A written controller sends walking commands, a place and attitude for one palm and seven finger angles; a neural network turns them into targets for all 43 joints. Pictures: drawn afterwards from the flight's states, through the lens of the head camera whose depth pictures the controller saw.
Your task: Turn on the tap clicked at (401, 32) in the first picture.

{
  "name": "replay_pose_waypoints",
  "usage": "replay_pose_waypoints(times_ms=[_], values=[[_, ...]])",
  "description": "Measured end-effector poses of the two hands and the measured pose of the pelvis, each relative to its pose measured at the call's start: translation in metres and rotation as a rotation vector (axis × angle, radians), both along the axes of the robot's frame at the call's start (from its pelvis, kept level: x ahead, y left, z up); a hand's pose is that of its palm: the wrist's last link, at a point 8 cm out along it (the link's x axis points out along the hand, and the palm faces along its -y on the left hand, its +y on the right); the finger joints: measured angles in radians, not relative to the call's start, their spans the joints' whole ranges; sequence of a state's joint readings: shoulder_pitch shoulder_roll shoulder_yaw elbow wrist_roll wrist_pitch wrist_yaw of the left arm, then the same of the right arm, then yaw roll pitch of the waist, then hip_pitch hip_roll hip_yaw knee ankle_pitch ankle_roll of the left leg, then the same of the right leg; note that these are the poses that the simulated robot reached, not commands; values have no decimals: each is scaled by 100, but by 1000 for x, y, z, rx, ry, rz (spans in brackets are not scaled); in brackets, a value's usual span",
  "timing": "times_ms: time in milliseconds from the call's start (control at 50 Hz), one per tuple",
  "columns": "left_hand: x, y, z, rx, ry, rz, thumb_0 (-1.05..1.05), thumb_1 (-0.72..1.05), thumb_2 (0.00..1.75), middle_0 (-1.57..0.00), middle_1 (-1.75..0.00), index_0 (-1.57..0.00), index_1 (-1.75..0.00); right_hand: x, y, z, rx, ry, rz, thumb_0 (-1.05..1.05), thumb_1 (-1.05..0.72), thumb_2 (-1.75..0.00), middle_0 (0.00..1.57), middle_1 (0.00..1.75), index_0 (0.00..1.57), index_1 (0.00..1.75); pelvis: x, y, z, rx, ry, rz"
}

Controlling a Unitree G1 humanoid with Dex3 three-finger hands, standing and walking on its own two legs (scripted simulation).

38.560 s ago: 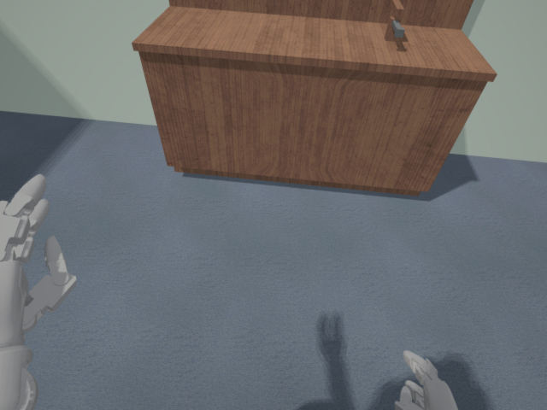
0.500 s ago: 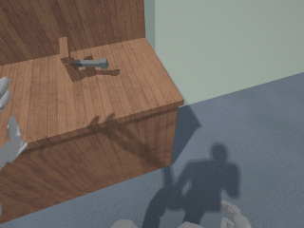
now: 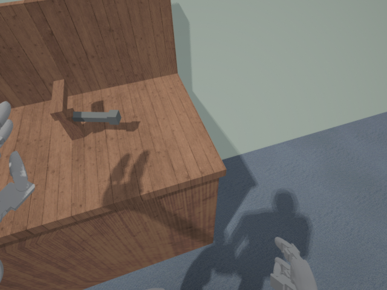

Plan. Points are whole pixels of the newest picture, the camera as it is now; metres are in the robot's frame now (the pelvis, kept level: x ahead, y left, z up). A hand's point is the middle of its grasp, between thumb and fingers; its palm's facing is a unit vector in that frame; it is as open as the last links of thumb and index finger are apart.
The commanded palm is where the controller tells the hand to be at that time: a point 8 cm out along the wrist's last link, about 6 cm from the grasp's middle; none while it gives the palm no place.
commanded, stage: shuffle to correct the standing spot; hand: left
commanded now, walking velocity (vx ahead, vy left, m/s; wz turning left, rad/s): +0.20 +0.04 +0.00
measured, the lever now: (114, 117) +0.51 +0.26 +0.05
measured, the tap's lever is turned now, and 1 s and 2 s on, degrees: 68 68 68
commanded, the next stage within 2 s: come to a stop and stand still in 0.02 s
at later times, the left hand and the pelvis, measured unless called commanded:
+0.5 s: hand (69, 133) +0.30 +0.22 +0.21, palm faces +0.38 -0.80 -0.46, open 7.4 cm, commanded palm +0.25 +0.26 +0.20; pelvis +0.08 -0.02 +0.02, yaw -1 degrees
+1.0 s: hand (51, 166) +0.26 +0.25 +0.17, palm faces +0.17 -0.88 -0.44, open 7.4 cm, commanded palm +0.21 +0.32 +0.20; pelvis +0.03 +0.05 +0.01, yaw -4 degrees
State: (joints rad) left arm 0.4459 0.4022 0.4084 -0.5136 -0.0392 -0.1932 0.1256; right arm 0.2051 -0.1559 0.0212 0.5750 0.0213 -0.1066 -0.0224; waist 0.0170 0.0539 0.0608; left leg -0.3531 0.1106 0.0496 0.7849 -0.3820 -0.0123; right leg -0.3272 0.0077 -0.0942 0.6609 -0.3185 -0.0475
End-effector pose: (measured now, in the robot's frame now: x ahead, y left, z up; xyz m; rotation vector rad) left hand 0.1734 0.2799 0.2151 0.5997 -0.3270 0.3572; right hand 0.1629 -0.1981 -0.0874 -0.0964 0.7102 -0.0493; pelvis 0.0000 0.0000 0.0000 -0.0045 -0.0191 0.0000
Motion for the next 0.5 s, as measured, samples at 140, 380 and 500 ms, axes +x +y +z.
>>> replay_pose_waypoints(times_ms=[140, 380, 500], values=[[30, -7, -20, -124, 71, 51, 1, 89, 90, -22, -30, -21, -30, 17, -19, -1, -53, 134, 30, 1, -90, -90, 20, 30, 20, 30, 34, -8, 16, 34, 9, 6], [91, -15, 3, -51, -57, -75, 1, 89, 90, -22, -30, -21, -30, 88, -40, 30, -131, -38, -54, 1, -90, -90, 20, 30, 20, 30, 75, -6, 8, 51, -16, -24], [90, -21, 11, -34, 2, -42, 1, 89, 90, -22, -30, -21, -30, 101, -31, 34, -62, -67, -34, 1, -90, -90, 20, 30, 20, 30, 84, -16, 16, 8, 8, -17]])
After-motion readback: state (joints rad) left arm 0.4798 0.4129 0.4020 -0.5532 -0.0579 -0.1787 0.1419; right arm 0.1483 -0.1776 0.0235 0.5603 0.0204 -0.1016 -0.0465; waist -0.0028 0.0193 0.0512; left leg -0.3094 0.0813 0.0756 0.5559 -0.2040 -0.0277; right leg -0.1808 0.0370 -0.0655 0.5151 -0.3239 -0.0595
